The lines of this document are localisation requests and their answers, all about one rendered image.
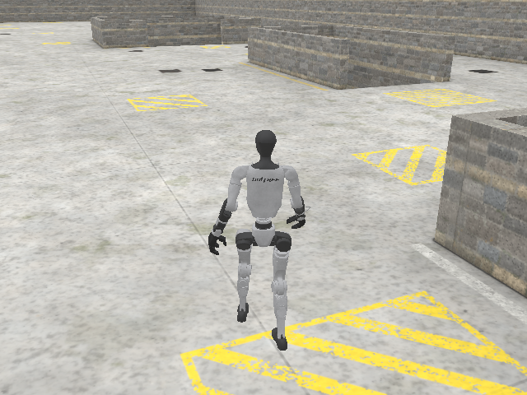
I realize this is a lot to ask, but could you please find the right robot forearm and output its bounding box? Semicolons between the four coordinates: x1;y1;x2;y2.
293;196;305;221

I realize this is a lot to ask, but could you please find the left robot forearm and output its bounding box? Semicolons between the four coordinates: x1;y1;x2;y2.
212;199;232;237

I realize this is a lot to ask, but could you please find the right robot upper arm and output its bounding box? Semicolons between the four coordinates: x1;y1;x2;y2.
282;165;303;209

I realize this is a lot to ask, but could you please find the right robot thigh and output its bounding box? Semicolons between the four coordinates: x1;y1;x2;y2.
271;231;291;295

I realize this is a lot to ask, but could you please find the left robot upper arm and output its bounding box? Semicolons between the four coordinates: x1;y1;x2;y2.
225;165;249;212

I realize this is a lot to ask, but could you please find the robot right hand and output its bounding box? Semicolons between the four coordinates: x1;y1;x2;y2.
287;215;305;229

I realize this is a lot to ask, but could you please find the robot left hand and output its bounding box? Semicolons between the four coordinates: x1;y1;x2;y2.
208;232;226;255

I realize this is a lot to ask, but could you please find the robot torso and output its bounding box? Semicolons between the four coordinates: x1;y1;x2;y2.
246;161;284;247

